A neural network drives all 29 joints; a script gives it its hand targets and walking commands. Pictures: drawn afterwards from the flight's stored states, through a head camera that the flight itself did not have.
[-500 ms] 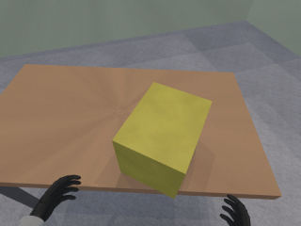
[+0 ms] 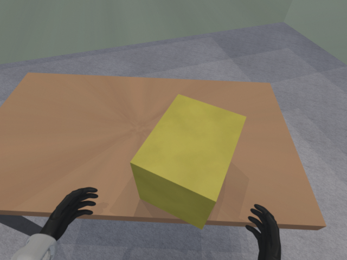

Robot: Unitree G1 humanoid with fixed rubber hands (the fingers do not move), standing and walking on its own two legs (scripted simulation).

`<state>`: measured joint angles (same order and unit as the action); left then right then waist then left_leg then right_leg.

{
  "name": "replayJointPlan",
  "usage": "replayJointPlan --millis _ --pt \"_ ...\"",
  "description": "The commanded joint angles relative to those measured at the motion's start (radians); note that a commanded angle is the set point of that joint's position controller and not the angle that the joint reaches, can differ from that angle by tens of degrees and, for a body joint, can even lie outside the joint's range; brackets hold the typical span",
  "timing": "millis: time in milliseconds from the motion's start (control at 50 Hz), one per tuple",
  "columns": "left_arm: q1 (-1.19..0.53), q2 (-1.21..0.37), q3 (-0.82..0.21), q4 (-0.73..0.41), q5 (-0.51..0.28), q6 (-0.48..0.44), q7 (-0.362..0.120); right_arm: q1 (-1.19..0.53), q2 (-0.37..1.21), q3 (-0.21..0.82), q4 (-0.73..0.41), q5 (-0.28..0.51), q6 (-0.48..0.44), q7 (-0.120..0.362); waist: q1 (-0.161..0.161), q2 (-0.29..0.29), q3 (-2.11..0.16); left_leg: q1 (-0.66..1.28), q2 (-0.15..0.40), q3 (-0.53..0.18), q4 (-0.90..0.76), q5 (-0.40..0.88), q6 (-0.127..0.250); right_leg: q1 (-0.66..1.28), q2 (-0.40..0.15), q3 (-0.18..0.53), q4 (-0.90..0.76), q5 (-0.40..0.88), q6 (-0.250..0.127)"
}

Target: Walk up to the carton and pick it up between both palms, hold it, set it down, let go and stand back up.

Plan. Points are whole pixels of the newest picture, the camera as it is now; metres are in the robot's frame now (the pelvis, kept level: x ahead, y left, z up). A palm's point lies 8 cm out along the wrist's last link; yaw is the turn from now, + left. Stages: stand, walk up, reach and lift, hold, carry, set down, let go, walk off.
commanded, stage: reach and lift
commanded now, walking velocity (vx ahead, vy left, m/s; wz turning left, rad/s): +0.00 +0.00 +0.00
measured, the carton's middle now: (189, 160) +0.37 +0.00 -0.01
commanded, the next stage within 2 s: none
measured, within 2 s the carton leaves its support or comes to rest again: neither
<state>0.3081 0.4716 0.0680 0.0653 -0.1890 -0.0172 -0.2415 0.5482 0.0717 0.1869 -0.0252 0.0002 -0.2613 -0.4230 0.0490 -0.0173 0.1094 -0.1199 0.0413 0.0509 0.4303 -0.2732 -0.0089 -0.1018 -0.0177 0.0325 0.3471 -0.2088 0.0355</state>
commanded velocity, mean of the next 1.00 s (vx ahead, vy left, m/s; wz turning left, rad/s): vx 0.00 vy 0.00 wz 0.00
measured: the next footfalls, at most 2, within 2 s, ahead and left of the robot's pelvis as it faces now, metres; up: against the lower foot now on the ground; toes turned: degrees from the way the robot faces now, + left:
none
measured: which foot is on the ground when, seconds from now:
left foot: down 0.00-1.00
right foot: down 0.00-1.00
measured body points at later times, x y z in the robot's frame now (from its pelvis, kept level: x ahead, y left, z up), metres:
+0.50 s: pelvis -0.01 +0.00 +0.00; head +0.02 +0.02 +0.45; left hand +0.28 +0.24 +0.05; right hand +0.23 -0.15 +0.04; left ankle -0.02 +0.11 -0.74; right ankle -0.01 -0.15 -0.74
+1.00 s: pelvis -0.02 +0.00 +0.00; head +0.01 +0.03 +0.45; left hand +0.35 +0.21 +0.10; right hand +0.28 -0.16 +0.09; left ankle -0.02 +0.11 -0.74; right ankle -0.01 -0.15 -0.74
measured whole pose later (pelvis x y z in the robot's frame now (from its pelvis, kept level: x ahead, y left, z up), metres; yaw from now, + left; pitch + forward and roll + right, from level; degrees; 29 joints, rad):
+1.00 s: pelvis -0.02 +0.00 +0.00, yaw +0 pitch -3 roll -1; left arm -0.34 0.49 0.03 0.19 -0.23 0.42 -0.18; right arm -0.15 0.06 0.06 -0.03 0.09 0.38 -0.46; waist -0.08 -0.04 0.11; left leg -0.13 0.04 0.05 0.43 -0.25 0.00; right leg -0.10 -0.02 0.03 0.32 -0.17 0.04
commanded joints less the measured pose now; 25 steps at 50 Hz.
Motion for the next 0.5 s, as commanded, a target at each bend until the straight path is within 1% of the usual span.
replayJointPlan --millis 0,20,40,60,80,100,120,140,160,180,200,220,240,260,280,300,320,340,360,380,400,420,440,460,480 --pt "-0.083 0.168 0.062 -0.271 -0.074 -0.039 0.010 0.004 0.049 0.036 -0.199 0.120 -0.031 -0.013 0.004 0.140 -0.127 0.122 0.040 -0.031 -0.016 0.230 -0.007 0.023 -0.035 0.029 -0.034 0.329 -0.038" --pt "-0.185 0.174 0.036 -0.268 -0.089 -0.033 0.009 -0.084 0.046 -0.002 -0.181 0.098 -0.021 -0.019 -0.043 0.134 -0.128 0.077 0.040 -0.037 -0.023 0.162 -0.006 0.001 -0.041 0.026 -0.033 0.300 -0.039" --pt "-0.185 0.167 0.038 -0.295 -0.086 -0.027 0.018 -0.081 0.061 -0.021 -0.157 0.099 -0.013 -0.021 -0.057 0.147 -0.123 0.099 0.041 -0.030 -0.021 0.198 -0.011 0.029 -0.036 0.021 -0.032 0.277 -0.038" --pt "-0.200 0.146 0.017 -0.277 -0.102 -0.021 0.022 -0.112 0.052 -0.016 -0.182 0.107 0.002 -0.014 -0.047 0.127 -0.119 0.091 0.034 -0.022 -0.029 0.177 -0.008 0.026 -0.026 0.013 -0.043 0.238 -0.046" --pt "-0.226 0.196 0.043 -0.267 -0.085 -0.008 0.019 -0.132 0.031 -0.031 -0.190 0.101 0.019 -0.019 -0.044 0.139 -0.133 0.078 0.037 -0.017 -0.038 0.177 -0.013 0.036 -0.028 0.004 -0.044 0.259 -0.048" --pt "-0.266 0.182 0.041 -0.258 -0.097 -0.002 0.023 -0.174 0.037 -0.023 -0.196 0.110 0.038 -0.017 -0.038 0.112 -0.146 0.073 0.026 -0.015 -0.049 0.141 0.000 0.040 -0.033 0.017 -0.042 0.244 -0.042" --pt "-0.263 0.180 0.015 -0.244 -0.083 0.008 0.029 -0.166 0.020 -0.064 -0.155 0.098 0.048 -0.021 -0.072 0.133 -0.122 0.064 0.036 -0.016 -0.053 0.122 -0.006 0.032 -0.035 0.011 -0.050 0.221 -0.043" --pt "-0.291 0.186 0.052 -0.250 -0.086 0.022 0.033 -0.214 0.020 -0.046 -0.176 0.125 0.074 -0.019 -0.039 0.128 -0.120 0.071 0.032 -0.014 -0.058 0.133 -0.001 0.048 -0.032 0.009 -0.046 0.215 -0.041" --pt "-0.244 0.164 0.033 -0.280 -0.096 0.036 0.033 -0.161 0.031 -0.045 -0.175 0.128 0.077 -0.032 -0.061 0.091 -0.146 0.098 0.032 -0.010 -0.038 0.210 -0.007 0.061 -0.020 0.004 -0.034 0.295 -0.035" --pt "-0.274 0.156 0.053 -0.228 -0.098 0.042 0.032 -0.204 0.021 -0.049 -0.168 0.112 0.081 -0.027 -0.061 0.079 -0.168 0.086 0.030 -0.011 -0.060 0.189 0.000 0.064 -0.029 0.008 -0.044 0.300 -0.030" --pt "-0.286 0.173 0.067 -0.257 -0.096 0.054 0.028 -0.215 0.014 -0.035 -0.189 0.138 0.095 -0.037 -0.054 0.109 -0.180 0.116 0.027 -0.015 -0.046 0.217 -0.008 0.063 -0.031 0.007 -0.038 0.335 -0.023" --pt "-0.345 0.172 0.042 -0.190 -0.092 0.075 0.022 -0.276 0.013 -0.035 -0.155 0.131 0.106 -0.041 -0.067 0.083 -0.178 0.104 0.030 -0.006 -0.053 0.205 -0.004 0.077 -0.032 0.004 -0.043 0.315 -0.020" --pt "-0.319 0.155 0.052 -0.227 -0.086 0.094 0.026 -0.256 0.025 -0.022 -0.202 0.145 0.116 -0.046 -0.059 0.085 -0.194 0.109 0.026 -0.002 -0.053 0.259 -0.002 0.105 -0.028 -0.006 -0.031 0.398 -0.009" --pt "-0.319 0.160 0.085 -0.222 -0.077 0.101 0.026 -0.250 -0.002 -0.022 -0.190 0.155 0.116 -0.046 -0.052 0.098 -0.209 0.125 0.019 -0.007 -0.049 0.277 -0.006 0.102 -0.027 -0.002 -0.025 0.434 -0.003" --pt "-0.366 0.167 0.088 -0.228 -0.078 0.097 0.032 -0.300 -0.011 -0.050 -0.185 0.136 0.124 -0.042 -0.060 0.077 -0.232 0.126 0.025 -0.010 -0.050 0.285 -0.002 0.099 -0.020 -0.004 -0.028 0.403 -0.008" --pt "-0.392 0.147 0.050 -0.262 -0.088 0.115 0.035 -0.322 -0.030 -0.072 -0.191 0.160 0.133 -0.043 -0.085 0.114 -0.206 0.132 0.027 -0.013 -0.045 0.351 -0.017 0.091 -0.010 -0.014 -0.027 0.403 -0.017" --pt "-0.435 0.156 0.061 -0.275 -0.075 0.127 0.034 -0.347 -0.019 -0.060 -0.200 0.164 0.140 -0.051 -0.078 0.126 -0.237 0.145 0.020 -0.004 -0.032 0.327 -0.017 0.100 -0.013 -0.004 -0.037 0.398 -0.021" --pt "-0.403 0.145 0.064 -0.258 -0.074 0.144 0.038 -0.336 -0.008 -0.041 -0.213 0.180 0.152 -0.054 -0.064 0.115 -0.222 0.165 0.021 -0.012 -0.033 0.350 -0.017 0.117 -0.012 -0.001 -0.039 0.400 -0.014" --pt "-0.388 0.131 0.069 -0.273 -0.084 0.163 0.045 -0.325 -0.036 -0.061 -0.208 0.175 0.161 -0.056 -0.087 0.108 -0.210 0.166 0.017 -0.012 -0.024 0.403 -0.029 0.106 -0.013 -0.011 -0.030 0.485 -0.010" --pt "-0.404 0.140 0.085 -0.230 -0.066 0.167 0.041 -0.338 -0.034 -0.049 -0.166 0.167 0.177 -0.058 -0.077 0.097 -0.230 0.181 0.020 -0.005 -0.038 0.396 -0.020 0.107 -0.011 -0.018 -0.030 0.462 -0.002" --pt "-0.448 0.145 0.075 -0.257 -0.074 0.176 0.036 -0.385 -0.040 -0.051 -0.231 0.181 0.190 -0.059 -0.081 0.080 -0.253 0.170 0.017 -0.004 -0.044 0.381 -0.015 0.116 -0.011 -0.021 -0.026 0.474 -0.003" --pt "-0.475 0.146 0.079 -0.200 -0.083 0.184 0.036 -0.424 -0.047 -0.065 -0.219 0.172 0.209 -0.057 -0.075 0.074 -0.241 0.128 0.019 -0.005 -0.054 0.326 -0.008 0.131 -0.008 -0.015 -0.035 0.394 -0.013" --pt "-0.520 0.151 0.055 -0.228 -0.090 0.182 0.039 -0.458 -0.049 -0.059 -0.248 0.174 0.225 -0.050 -0.077 0.082 -0.274 0.134 0.016 0.000 -0.063 0.315 -0.007 0.132 -0.011 -0.013 -0.042 0.359 -0.019" --pt "-0.539 0.136 0.040 -0.207 -0.094 0.199 0.049 -0.478 -0.059 -0.112 -0.223 0.168 0.242 -0.047 -0.094 0.111 -0.224 0.102 0.013 -0.002 -0.061 0.294 -0.019 0.111 0.000 -0.022 -0.043 0.305 -0.031" --pt "-0.590 0.179 0.034 -0.203 -0.105 0.225 0.055 -0.538 -0.065 -0.101 -0.234 0.177 0.267 -0.054 -0.097 0.096 -0.256 0.076 0.011 0.009 -0.062 0.282 -0.008 0.146 -0.007 -0.016 -0.033 0.339 -0.024"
